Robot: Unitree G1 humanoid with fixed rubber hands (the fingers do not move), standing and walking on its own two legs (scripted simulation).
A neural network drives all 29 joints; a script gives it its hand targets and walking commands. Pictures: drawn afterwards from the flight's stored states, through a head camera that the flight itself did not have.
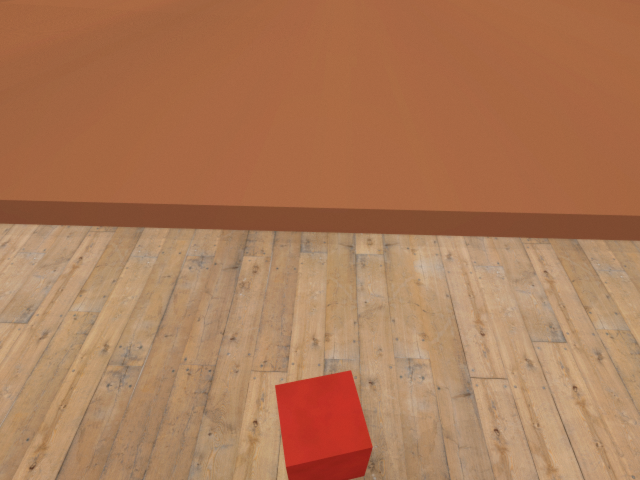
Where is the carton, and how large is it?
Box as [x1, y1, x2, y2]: [275, 370, 372, 479]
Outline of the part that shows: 350,370 275,385 285,463 289,479 349,479 364,474 372,446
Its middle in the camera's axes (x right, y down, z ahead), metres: +0.01 +0.52 +1.07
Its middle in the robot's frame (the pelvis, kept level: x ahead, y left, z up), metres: +0.43 +0.00 -0.66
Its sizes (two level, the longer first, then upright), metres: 0.210 0.200 0.250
